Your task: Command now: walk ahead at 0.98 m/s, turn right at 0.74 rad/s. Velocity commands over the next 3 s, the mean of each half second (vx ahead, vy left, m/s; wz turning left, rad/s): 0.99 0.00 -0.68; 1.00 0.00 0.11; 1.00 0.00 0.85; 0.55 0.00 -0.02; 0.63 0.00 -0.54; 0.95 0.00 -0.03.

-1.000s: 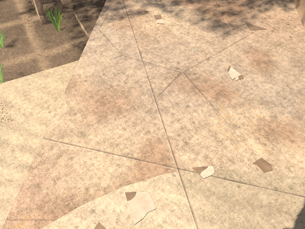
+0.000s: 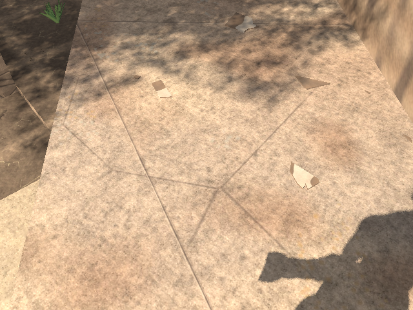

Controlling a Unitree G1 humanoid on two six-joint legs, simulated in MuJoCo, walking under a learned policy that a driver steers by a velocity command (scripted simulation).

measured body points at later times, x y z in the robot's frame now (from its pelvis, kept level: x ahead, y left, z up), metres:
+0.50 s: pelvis +0.46 -0.02 +0.00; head +0.50 -0.03 +0.45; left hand +0.51 +0.26 -0.13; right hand +0.65 -0.28 -0.07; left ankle +0.73 +0.07 -0.69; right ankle +0.27 -0.01 -0.73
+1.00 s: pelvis +0.92 -0.14 -0.01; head +0.96 -0.16 +0.44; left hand +1.26 -0.07 -0.05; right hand +0.74 -0.34 -0.13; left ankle +0.74 +0.03 -0.72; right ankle +1.06 -0.30 -0.72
